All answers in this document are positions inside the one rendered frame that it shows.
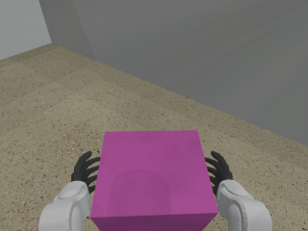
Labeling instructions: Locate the left robot hand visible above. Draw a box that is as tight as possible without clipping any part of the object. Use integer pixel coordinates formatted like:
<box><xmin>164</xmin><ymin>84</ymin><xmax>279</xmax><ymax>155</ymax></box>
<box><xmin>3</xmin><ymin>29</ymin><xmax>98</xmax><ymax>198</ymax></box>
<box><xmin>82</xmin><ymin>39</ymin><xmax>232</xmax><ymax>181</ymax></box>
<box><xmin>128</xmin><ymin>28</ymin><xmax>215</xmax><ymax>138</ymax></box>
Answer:
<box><xmin>70</xmin><ymin>151</ymin><xmax>101</xmax><ymax>194</ymax></box>

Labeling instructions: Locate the carton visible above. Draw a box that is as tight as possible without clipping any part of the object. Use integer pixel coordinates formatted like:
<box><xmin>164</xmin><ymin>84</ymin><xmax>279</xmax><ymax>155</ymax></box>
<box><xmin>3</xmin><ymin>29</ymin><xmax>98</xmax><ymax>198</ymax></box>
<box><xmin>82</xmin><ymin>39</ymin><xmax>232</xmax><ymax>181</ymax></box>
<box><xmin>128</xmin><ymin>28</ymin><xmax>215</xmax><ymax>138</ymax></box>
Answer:
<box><xmin>90</xmin><ymin>130</ymin><xmax>218</xmax><ymax>231</ymax></box>

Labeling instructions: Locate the left robot forearm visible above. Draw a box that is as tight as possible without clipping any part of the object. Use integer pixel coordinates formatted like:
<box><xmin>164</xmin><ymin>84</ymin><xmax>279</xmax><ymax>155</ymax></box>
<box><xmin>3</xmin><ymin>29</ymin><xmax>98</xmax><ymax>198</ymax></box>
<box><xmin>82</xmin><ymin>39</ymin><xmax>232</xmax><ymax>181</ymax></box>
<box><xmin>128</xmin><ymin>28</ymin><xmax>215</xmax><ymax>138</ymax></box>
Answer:
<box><xmin>37</xmin><ymin>181</ymin><xmax>90</xmax><ymax>231</ymax></box>

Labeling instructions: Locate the right robot hand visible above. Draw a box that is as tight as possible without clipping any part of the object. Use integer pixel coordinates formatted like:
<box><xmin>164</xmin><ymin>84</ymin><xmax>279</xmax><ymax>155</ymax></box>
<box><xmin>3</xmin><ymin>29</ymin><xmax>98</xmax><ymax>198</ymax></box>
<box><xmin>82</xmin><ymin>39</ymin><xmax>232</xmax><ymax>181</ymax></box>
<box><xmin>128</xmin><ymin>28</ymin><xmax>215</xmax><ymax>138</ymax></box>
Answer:
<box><xmin>204</xmin><ymin>150</ymin><xmax>233</xmax><ymax>197</ymax></box>

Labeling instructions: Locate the right robot forearm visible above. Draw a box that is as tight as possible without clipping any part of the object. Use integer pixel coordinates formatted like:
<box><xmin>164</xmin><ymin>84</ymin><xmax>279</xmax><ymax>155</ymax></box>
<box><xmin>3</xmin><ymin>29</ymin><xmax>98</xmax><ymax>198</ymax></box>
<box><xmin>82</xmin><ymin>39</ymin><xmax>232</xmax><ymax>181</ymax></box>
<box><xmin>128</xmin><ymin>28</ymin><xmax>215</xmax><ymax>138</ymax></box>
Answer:
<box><xmin>217</xmin><ymin>179</ymin><xmax>272</xmax><ymax>231</ymax></box>

